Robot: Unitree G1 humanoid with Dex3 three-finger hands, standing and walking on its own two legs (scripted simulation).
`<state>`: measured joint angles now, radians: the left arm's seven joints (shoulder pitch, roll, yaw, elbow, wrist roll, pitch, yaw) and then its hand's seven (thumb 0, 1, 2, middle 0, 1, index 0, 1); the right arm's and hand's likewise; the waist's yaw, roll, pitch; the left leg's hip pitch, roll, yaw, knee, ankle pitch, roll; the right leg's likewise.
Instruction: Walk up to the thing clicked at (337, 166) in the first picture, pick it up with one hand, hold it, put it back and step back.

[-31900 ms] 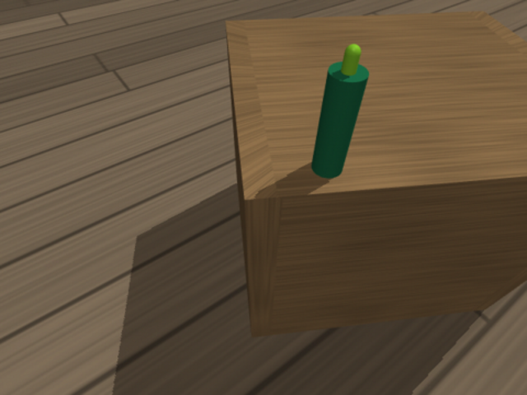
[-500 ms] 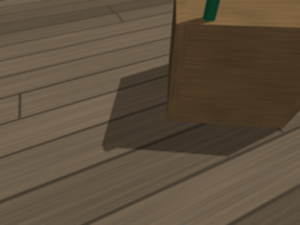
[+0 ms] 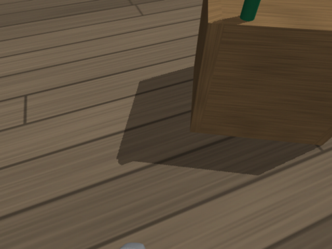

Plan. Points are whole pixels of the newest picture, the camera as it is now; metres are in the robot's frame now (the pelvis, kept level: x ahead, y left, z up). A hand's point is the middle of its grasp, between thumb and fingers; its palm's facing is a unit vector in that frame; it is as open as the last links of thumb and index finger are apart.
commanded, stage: step back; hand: right
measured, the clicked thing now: out of the picture +1.01 -0.29 +0.16
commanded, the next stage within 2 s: stand in 0.30 s
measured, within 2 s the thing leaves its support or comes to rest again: neither
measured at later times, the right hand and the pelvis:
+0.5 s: hand out of the picture +0.13 -0.24 -0.13, palm faces +0.01 +0.94 -0.34, open 7.4 cm; pelvis +0.03 +0.01 +0.02, yaw -2 degrees
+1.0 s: hand out of the picture +0.08 -0.24 -0.13, palm faces +0.01 +0.95 -0.32, open 7.4 cm; pelvis +0.01 +0.01 +0.02, yaw -2 degrees
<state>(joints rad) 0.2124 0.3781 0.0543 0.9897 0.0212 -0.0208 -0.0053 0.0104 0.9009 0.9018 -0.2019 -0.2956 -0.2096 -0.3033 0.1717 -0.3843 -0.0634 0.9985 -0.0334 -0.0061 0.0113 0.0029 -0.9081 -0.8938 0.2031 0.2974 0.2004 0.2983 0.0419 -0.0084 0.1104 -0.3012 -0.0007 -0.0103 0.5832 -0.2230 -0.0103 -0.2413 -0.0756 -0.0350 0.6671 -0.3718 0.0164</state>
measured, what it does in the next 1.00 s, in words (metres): stands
